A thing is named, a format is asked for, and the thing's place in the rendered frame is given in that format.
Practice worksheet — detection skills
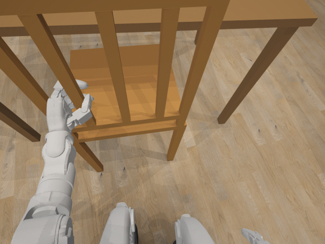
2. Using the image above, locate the robot left forearm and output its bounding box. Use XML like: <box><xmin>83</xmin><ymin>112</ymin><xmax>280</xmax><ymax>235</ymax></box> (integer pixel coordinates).
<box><xmin>11</xmin><ymin>130</ymin><xmax>76</xmax><ymax>244</ymax></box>

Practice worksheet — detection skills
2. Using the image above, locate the table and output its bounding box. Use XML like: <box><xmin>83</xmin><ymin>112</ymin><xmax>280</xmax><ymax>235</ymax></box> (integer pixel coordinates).
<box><xmin>0</xmin><ymin>0</ymin><xmax>318</xmax><ymax>142</ymax></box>

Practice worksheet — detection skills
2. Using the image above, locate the robot left upper arm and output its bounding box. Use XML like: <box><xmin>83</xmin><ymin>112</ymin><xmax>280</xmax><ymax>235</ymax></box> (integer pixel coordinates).
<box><xmin>13</xmin><ymin>214</ymin><xmax>74</xmax><ymax>244</ymax></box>

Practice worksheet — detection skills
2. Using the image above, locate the robot right hand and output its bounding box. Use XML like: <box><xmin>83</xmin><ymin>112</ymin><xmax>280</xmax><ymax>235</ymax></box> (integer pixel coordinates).
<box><xmin>241</xmin><ymin>228</ymin><xmax>270</xmax><ymax>244</ymax></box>

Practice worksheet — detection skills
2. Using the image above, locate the robot left hand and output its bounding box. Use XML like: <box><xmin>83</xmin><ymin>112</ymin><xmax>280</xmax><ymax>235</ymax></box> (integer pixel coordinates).
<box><xmin>46</xmin><ymin>79</ymin><xmax>94</xmax><ymax>134</ymax></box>

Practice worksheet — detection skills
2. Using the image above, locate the robot thigh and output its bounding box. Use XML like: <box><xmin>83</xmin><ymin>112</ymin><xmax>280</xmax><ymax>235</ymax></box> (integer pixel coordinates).
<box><xmin>100</xmin><ymin>206</ymin><xmax>135</xmax><ymax>244</ymax></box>
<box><xmin>175</xmin><ymin>217</ymin><xmax>215</xmax><ymax>244</ymax></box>

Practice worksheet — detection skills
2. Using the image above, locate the chair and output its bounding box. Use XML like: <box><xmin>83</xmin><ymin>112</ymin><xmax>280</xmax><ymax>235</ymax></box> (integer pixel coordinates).
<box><xmin>0</xmin><ymin>0</ymin><xmax>230</xmax><ymax>172</ymax></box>

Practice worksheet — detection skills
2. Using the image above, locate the left robot thigh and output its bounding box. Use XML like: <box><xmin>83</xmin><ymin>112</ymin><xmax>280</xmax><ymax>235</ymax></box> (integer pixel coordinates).
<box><xmin>100</xmin><ymin>206</ymin><xmax>135</xmax><ymax>244</ymax></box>

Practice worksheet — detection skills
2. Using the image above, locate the right robot thigh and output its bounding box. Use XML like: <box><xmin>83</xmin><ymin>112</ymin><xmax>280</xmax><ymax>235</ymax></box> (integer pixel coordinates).
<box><xmin>175</xmin><ymin>217</ymin><xmax>215</xmax><ymax>244</ymax></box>

